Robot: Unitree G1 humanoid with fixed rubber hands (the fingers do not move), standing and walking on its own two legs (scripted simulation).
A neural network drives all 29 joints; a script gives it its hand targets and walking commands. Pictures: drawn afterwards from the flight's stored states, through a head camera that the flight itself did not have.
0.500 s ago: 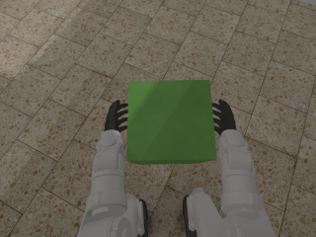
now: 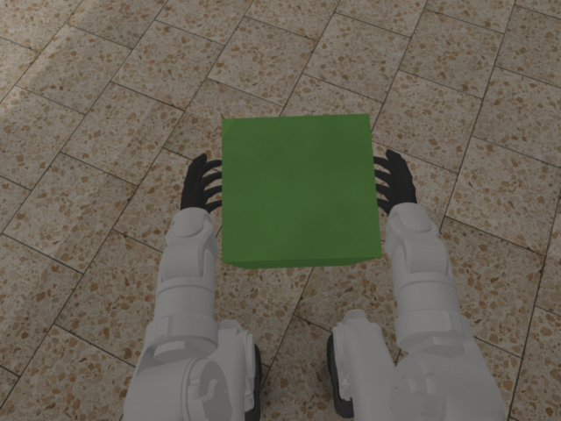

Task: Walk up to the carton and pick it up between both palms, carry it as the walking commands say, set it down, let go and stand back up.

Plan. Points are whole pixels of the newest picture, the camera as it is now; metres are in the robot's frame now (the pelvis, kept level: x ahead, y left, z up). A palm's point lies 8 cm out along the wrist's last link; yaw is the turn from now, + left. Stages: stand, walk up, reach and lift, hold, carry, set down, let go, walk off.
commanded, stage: set down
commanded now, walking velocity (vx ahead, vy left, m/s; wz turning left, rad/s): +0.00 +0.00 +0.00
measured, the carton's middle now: (295, 205) +0.45 -0.02 -0.14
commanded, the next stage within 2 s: none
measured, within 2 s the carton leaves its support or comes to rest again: neither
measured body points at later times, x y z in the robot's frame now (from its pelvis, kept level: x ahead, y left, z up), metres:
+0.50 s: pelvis -0.02 +0.00 -0.07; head +0.23 -0.01 +0.30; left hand +0.46 +0.12 -0.16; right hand +0.44 -0.17 -0.16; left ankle +0.08 +0.12 -0.56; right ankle +0.08 -0.13 -0.56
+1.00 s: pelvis -0.03 +0.00 -0.14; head +0.28 -0.01 +0.19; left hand +0.49 +0.12 -0.25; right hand +0.47 -0.18 -0.25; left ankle +0.08 +0.12 -0.56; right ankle +0.08 -0.13 -0.56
